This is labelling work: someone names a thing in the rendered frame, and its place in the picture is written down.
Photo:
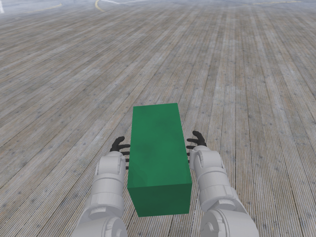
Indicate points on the carton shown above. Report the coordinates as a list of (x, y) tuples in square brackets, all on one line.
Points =
[(159, 178)]

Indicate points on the robot left forearm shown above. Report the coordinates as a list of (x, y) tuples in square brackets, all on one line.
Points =
[(107, 187)]

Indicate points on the robot right upper arm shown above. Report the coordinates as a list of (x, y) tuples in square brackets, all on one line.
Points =
[(226, 223)]

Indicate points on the robot left hand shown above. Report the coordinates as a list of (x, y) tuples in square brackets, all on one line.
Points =
[(117, 147)]

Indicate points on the robot right forearm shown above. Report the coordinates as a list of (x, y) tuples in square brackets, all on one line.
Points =
[(214, 186)]

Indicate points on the robot left upper arm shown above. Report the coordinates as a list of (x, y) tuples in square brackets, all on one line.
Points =
[(110, 226)]

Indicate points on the robot right hand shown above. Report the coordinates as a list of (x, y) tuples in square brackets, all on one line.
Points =
[(199, 141)]

